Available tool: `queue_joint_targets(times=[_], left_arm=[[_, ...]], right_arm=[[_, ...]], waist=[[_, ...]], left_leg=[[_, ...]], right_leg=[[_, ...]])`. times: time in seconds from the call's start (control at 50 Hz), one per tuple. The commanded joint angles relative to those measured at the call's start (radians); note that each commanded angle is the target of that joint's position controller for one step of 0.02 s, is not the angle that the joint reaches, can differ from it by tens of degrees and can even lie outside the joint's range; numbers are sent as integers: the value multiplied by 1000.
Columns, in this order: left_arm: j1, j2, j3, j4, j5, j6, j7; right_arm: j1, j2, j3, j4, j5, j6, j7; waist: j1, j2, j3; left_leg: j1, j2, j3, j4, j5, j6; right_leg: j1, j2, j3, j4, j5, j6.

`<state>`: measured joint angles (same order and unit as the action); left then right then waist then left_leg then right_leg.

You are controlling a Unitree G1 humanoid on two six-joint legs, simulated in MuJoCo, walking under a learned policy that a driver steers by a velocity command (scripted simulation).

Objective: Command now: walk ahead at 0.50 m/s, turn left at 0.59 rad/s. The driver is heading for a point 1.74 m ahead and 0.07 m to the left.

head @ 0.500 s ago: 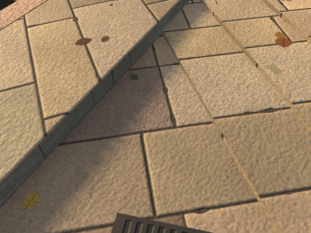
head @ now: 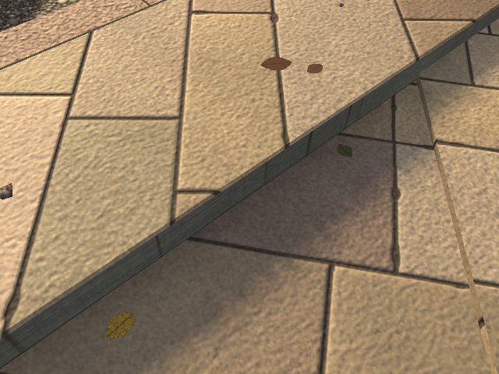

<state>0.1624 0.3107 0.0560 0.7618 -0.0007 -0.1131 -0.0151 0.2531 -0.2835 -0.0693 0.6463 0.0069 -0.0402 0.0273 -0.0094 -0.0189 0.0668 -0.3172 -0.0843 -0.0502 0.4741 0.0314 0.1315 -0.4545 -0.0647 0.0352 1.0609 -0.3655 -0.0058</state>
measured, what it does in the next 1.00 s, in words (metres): goes down: right foot, then left foot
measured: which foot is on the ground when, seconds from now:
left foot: down 0.00-0.28, up 0.30-0.66, down 0.68-1.00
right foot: up 0.00-0.24, down 0.26-0.70, up 0.72-1.00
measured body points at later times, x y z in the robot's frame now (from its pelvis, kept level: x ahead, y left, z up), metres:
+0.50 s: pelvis +0.29 -0.04 -0.03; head +0.32 -0.05 +0.42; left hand +0.28 +0.23 -0.15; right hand +0.44 -0.29 -0.16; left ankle +0.25 +0.08 -0.70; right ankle +0.33 -0.15 -0.77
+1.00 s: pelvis +0.50 +0.05 -0.02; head +0.52 +0.06 +0.43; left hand +0.55 +0.32 -0.16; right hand +0.57 -0.21 -0.15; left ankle +0.41 +0.10 -0.77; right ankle +0.63 -0.07 -0.71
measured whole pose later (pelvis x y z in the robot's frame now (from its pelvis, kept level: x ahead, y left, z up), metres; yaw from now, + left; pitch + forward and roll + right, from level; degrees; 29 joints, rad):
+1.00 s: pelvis +0.50 +0.05 -0.02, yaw +11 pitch +0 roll +1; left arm 0.21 0.27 0.05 0.89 0.03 -0.02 -0.05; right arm 0.35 -0.24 -0.02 0.92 -0.03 -0.08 -0.01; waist -0.01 -0.05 0.02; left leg 0.02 -0.06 0.12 0.20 -0.24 0.06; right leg -0.61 -0.06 0.01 0.89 -0.13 -0.01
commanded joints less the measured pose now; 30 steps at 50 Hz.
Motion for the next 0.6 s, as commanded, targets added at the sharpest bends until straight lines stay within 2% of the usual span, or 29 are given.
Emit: queue_joint_targets(times=[0.02, 0.04, 0.08, 0.12, 0.16, 0.22, 0.24, 0.26, 0.28, 0.3, 0.32, 0.34, 0.36, 0.38, 0.4, 0.44, 0.48, 0.54, 0.6], left_arm=[[-13, 96, 25, -63, 14, -7, 1], [-45, 83, 18, -72, 17, -6, 4], [-119, 57, 0, -92, 19, -18, -2], [-177, 52, -5, -105, 22, -36, -18], [-186, 62, -3, -117, 14, -41, -29], [-150, 90, 8, -113, 10, -42, -24], [-112, 90, 12, -102, 13, -44, -20], [-52, 88, 16, -83, 19, -46, -15], [87, 136, 15, -50, 94, -28, -7], [227, 189, 32, -49, 102, -11, 3], [272, 229, 48, -45, 69, 16, 7], [210, 177, 43, -59, 50, 28, 14], [148, 128, 25, -60, 47, 32, 14], [121, 116, 18, -42, 49, 32, 13], [125, 101, 15, -25, 45, 29, 12], [133, 89, 15, 7, 33, 20, 6], [154, 89, 18, 33, 26, 12, 3], [162, 81, 21, 60, 20, 17, -4], [201, 97, 28, 91, 15, 33, -12]], right_arm=[[-6, -155, -46, -61, -2, -24, -28], [12, -172, -52, -49, 2, -26, -38], [30, -168, -54, -30, 10, -20, -55], [63, -166, -57, -2, 9, -16, -58], [104, -156, -58, 24, 16, -19, -59], [118, -133, -57, 31, 15, -16, -65], [114, -122, -55, 31, 14, -14, -65], [118, -90, -47, 32, 16, -14, -62], [181, -102, -44, 47, -39, -19, -45], [293, -49, -36, 61, -18, -17, -46], [371, -90, -32, 72, -34, -5, -54], [264, -121, -34, 82, -54, 3, -50], [160, -133, -35, 71, -55, 1, -32], [114, -116, -32, 61, -52, 3, -14], [101, -110, -30, 74, -56, 11, -2], [96, -82, -22, 91, -55, 18, 9], [48, -60, -10, 87, -55, 16, 12], [-52, -25, 18, 72, -48, 8, 25], [-119, -33, 28, 61, -42, 1, 30]], waist=[[9, 81, -89], [1, 89, -61], [-24, 109, -16], [-56, 93, -20], [-62, 93, -33], [-32, 99, -45], [-9, 92, -56], [16, 74, -77], [28, -26, -118], [41, -239, -287], [30, -242, -394], [51, -123, -302], [56, -88, -181], [42, -142, -125], [36, -148, -86], [16, -136, -78], [15, -123, -85], [30, -131, -79], [44, -139, -58]], left_leg=[[132, 238, -345, -264, -32, 174], [104, 231, -323, -279, -44, 175], [30, 185, -255, -270, -64, 147], [-36, 145, -228, -239, -119, 101], [-35, 154, -269, -175, -206, 77], [27, 177, -354, -32, -252, 56], [30, 165, -358, 30, -245, 40], [11, 127, -342, 124, -267, 14], [-110, 22, -261, 341, -340, -19], [-257, -68, -119, 687, -733, -58], [-386, -39, -73, 880, -723, -72], [-439, 12, -97, 877, -563, -79], [-400, 32, -98, 806, -461, -79], [-356, 52, -102, 752, -405, -88], [-311, 67, -102, 706, -398, -94], [-249, 62, -73, 609, -386, -101], [-250, 70, -51, 495, -370, -101], [-164, 96, 23, 286, -288, -98], [-34, 77, 92, 144, -241, -90]], right_leg=[[-121, -19, 37, -123, 130, 27], [-132, -13, 35, -195, 200, 41], [-70, 10, 29, -409, 391, 50], [43, 62, 12, -544, 602, 37], [91, 66, 48, -590, 670, 24], [108, 39, 96, -613, 569, -2], [154, 36, 88, -634, 539, -12], [238, 22, 73, -647, 536, -22], [439, -88, 136, -531, 609, -13], [694, -340, 382, -491, 757, -108], [765, -433, 636, -564, 497, -194], [650, -362, 630, -690, 116, -181], [499, -284, 514, -762, 17, -144], [403, -259, 442, -778, 103, -160], [340, -225, 371, -791, 183, -160], [307, -179, 272, -816, 280, -157], [334, -184, 217, -826, 391, -174], [299, -155, 117, -858, 353, -164], [244, -152, 90, -862, 303, -145]])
